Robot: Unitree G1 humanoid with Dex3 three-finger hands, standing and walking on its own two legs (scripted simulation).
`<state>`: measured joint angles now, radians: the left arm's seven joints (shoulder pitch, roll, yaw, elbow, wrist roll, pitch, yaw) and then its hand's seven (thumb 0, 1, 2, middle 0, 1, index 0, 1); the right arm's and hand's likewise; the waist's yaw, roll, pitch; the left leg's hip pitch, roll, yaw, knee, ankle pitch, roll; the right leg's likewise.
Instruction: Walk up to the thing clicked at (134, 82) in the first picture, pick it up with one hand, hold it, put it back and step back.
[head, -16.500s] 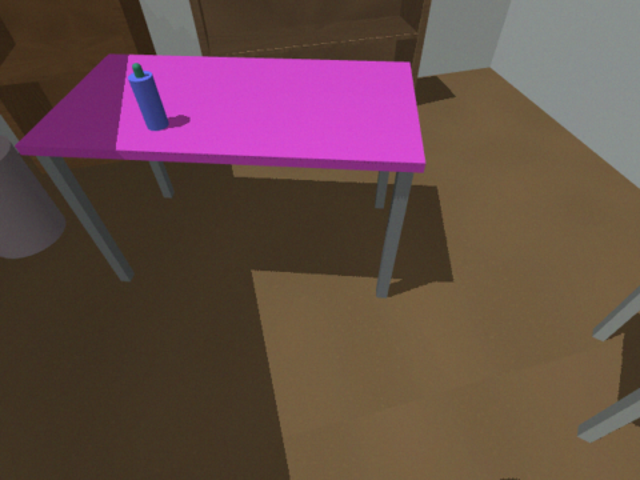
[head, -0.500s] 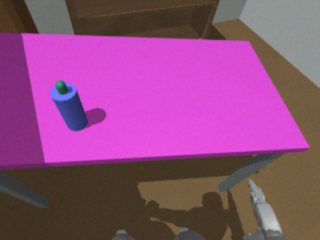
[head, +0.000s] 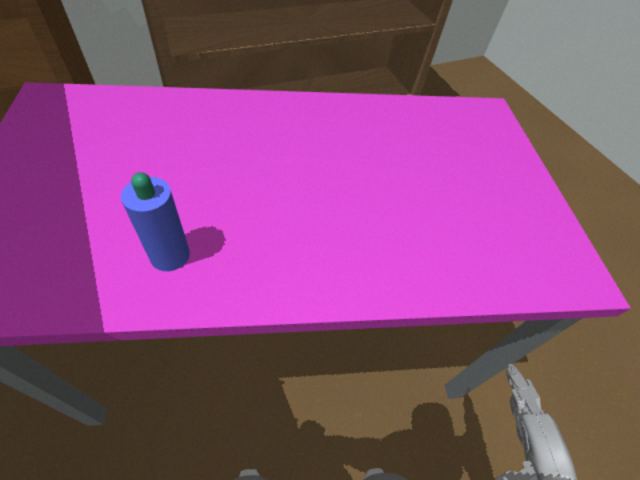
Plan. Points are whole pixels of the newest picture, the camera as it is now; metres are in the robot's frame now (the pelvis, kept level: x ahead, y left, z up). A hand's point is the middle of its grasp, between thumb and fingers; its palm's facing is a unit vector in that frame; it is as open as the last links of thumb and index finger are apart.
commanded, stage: go down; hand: left
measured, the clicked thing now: (156, 220) +0.47 +0.22 +0.02
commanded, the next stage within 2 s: approach in 0.22 s
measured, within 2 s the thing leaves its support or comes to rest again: neither
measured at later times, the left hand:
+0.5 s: hand out of the picture +0.38 +0.39 +0.11, palm faces +0.22 -0.98 +0.00, open 17.3 cm
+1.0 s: hand (135, 248) +0.45 +0.25 -0.01, palm faces +0.13 -0.99 +0.06, open 17.5 cm
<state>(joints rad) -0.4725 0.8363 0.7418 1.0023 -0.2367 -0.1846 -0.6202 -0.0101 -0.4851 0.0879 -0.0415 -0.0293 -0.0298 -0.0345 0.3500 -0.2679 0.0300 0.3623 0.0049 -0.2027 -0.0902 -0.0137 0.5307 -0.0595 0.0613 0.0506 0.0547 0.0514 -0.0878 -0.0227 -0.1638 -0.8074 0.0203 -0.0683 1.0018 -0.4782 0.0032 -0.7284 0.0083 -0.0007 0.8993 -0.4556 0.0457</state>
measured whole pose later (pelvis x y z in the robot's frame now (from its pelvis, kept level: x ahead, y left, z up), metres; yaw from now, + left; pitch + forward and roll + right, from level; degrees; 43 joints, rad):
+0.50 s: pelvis +0.00 -0.01 -0.01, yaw +0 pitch +19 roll -4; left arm -0.58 0.91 0.72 1.10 -0.21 -0.19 -0.63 -0.01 -0.49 0.08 -0.05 -0.04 -0.03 -0.05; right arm 0.33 -0.26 0.07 0.34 -0.01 -0.19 -0.10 -0.01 0.55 -0.05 0.06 0.05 0.05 0.05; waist -0.12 -0.02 -0.15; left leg -0.88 0.03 -0.08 1.02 -0.48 -0.01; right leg -0.80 0.02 -0.01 0.93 -0.46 0.04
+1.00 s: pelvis -0.02 -0.01 -0.03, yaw -2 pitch +23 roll -5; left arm -0.62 0.56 0.56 0.98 -0.15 -0.39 -0.31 -0.01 -0.53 0.05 -0.05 -0.03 -0.05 -0.04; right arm 0.35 -0.26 -0.03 0.15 -0.06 -0.12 0.00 -0.01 0.54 -0.05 0.06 0.05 0.05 0.05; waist -0.21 -0.03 -0.14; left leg -1.07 0.04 -0.08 1.18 -0.52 -0.02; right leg -1.00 0.04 -0.01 1.08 -0.49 0.03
